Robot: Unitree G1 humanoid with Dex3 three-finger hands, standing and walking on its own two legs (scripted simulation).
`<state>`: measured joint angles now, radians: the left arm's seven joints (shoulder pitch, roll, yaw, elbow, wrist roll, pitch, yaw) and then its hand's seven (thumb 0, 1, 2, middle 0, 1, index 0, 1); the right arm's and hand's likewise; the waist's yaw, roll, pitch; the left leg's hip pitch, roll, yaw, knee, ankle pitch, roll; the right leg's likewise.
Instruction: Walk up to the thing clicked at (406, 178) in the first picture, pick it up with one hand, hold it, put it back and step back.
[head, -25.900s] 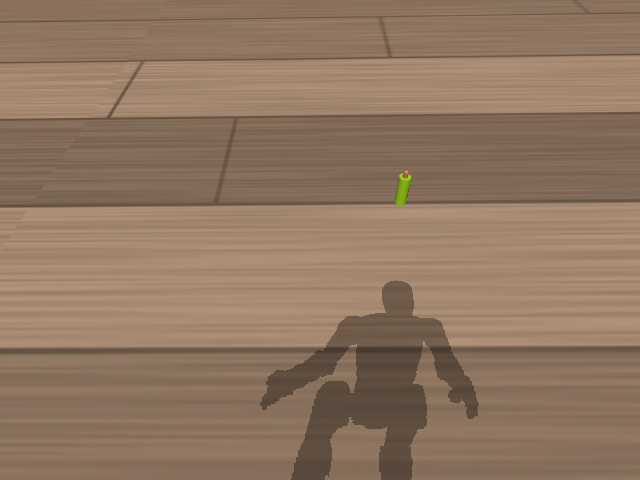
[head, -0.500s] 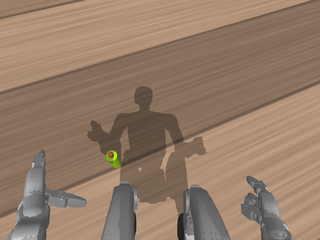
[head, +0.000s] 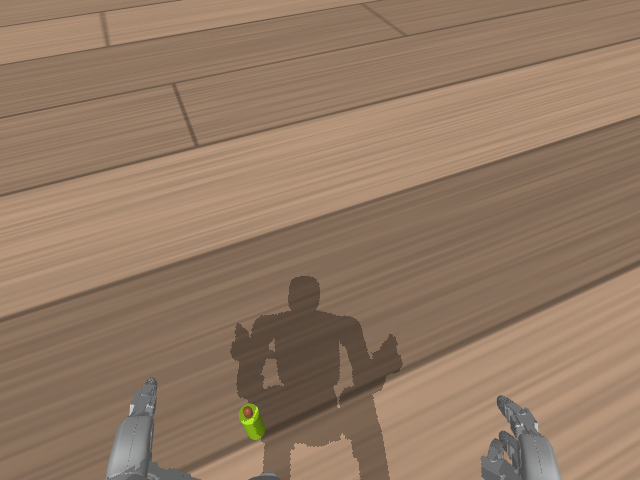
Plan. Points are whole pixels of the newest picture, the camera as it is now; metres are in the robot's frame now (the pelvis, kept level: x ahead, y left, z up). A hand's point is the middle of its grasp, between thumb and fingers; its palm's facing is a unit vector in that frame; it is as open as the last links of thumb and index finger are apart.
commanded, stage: home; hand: left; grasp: from the side
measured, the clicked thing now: (251, 420) +0.37 +0.20 -0.62
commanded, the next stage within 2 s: stand in 1.68 s
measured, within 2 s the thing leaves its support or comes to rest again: neither
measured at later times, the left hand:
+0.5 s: hand (190, 467) +0.16 +0.17 -0.05, palm faces +0.10 -0.95 -0.28, open 17.6 cm
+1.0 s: hand (196, 472) +0.15 +0.16 -0.05, palm faces +0.11 -0.95 -0.28, open 17.6 cm
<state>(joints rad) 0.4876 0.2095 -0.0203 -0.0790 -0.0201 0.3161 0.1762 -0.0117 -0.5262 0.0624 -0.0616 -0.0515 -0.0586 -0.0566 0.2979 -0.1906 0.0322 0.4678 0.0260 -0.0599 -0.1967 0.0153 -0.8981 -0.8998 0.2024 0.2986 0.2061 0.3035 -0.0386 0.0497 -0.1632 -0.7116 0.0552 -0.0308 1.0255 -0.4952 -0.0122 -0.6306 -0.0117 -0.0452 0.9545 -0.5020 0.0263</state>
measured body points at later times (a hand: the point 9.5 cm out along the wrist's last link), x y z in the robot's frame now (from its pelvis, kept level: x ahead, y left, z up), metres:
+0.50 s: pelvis -0.01 -0.01 +0.01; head +0.01 -0.01 +0.46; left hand +0.15 +0.22 -0.03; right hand +0.15 -0.25 -0.06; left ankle +0.01 +0.12 -0.68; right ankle -0.02 -0.14 -0.68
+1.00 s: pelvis -0.01 -0.02 +0.01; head +0.01 -0.02 +0.46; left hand +0.15 +0.21 -0.03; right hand +0.15 -0.26 -0.06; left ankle +0.01 +0.12 -0.68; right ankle -0.02 -0.14 -0.68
